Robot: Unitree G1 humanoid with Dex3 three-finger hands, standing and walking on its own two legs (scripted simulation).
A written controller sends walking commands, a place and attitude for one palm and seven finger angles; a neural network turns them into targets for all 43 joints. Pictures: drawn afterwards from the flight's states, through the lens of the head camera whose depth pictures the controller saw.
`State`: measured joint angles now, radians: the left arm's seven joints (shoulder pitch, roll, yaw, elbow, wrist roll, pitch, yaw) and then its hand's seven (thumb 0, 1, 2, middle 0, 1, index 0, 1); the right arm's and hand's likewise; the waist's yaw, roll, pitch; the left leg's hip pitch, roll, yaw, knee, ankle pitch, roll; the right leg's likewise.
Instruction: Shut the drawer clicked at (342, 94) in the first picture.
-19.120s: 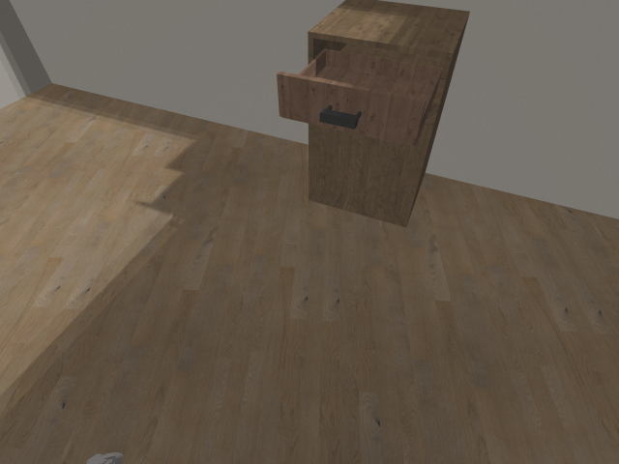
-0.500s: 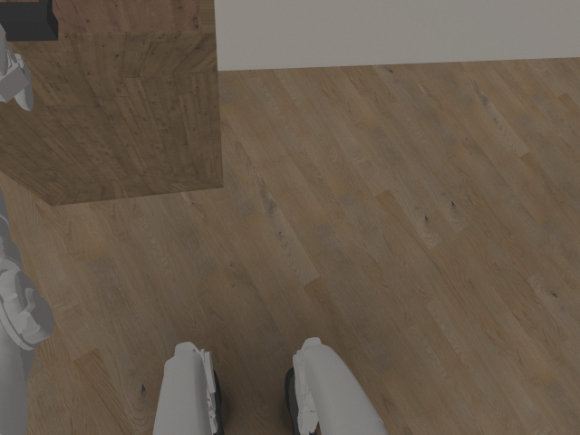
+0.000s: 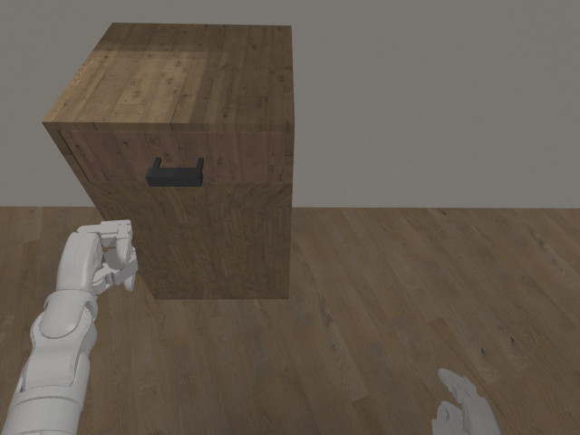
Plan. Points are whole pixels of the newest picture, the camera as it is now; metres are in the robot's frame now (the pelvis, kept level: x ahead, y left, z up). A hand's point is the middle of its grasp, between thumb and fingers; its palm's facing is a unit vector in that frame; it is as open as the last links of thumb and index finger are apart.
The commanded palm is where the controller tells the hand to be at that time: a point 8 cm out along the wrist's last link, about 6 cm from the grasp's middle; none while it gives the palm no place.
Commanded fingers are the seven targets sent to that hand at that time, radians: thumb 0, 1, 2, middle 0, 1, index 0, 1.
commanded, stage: draw the hand back to the body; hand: left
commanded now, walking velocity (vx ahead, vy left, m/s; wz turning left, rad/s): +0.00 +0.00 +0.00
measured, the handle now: (177, 169) +0.63 +0.25 -0.05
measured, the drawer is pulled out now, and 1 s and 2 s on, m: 0.00 0.00 0.00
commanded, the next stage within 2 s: step back with the hand held close in 0.76 s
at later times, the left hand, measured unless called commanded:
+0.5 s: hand (41, 320) +0.21 +0.23 +0.17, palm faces +0.36 -0.86 -0.36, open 3.3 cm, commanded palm +0.15 +0.27 +0.20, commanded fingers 0.00 0.90 0.90 -1.40 -1.60 -1.40 -1.60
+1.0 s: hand (22, 326) +0.19 +0.22 +0.20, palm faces +0.38 -0.81 -0.44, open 3.3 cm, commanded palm +0.13 +0.26 +0.21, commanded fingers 0.00 0.90 0.90 -1.40 -1.60 -1.40 -1.60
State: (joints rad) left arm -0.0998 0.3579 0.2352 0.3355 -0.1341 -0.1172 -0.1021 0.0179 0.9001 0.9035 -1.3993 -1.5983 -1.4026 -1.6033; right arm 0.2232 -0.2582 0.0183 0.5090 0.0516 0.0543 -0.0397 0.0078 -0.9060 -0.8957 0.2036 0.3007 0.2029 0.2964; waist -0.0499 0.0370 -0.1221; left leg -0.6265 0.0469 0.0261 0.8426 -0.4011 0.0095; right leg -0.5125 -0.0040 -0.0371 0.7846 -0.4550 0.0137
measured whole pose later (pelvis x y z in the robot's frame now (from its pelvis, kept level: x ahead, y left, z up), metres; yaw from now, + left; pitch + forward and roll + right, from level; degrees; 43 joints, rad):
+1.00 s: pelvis +0.00 -0.02 +0.04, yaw +1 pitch -2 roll -1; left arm 0.55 0.35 0.32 -0.47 -0.06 -0.14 0.09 0.02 0.89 0.90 -1.41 -1.60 -1.41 -1.60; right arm 0.18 -0.23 0.02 0.59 0.00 -0.04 -0.07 0.01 -0.90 -0.90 0.21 0.30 0.20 0.30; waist 0.02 0.07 0.00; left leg -0.18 0.04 0.02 0.47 -0.24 -0.02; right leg -0.07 0.01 -0.05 0.40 -0.30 -0.01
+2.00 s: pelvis -0.14 +0.00 +0.02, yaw +3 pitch +4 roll -2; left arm 0.65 0.47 0.47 -0.64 -0.05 -0.28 0.14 0.02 0.89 0.90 -1.41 -1.60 -1.41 -1.60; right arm 0.21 -0.18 -0.01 0.57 -0.01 -0.09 -0.06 0.01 -0.90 -0.90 0.21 0.30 0.21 0.30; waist -0.02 -0.01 -0.01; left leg -0.57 0.03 0.02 0.48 -0.01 0.03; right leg -0.20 0.06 -0.01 0.55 -0.42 -0.02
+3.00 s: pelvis -0.31 +0.00 +0.03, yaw +1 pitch -2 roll +1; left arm 0.64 0.37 0.38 -0.53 -0.02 -0.21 0.15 0.01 0.89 0.90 -1.41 -1.60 -1.41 -1.60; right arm 0.27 -0.20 0.00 0.69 -0.01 -0.06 -0.06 0.02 -0.90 -0.90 0.21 0.30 0.21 0.30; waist -0.02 -0.02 -0.03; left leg -0.39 0.03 0.07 0.82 -0.40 0.02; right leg -0.32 -0.01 -0.09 0.57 -0.24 -0.07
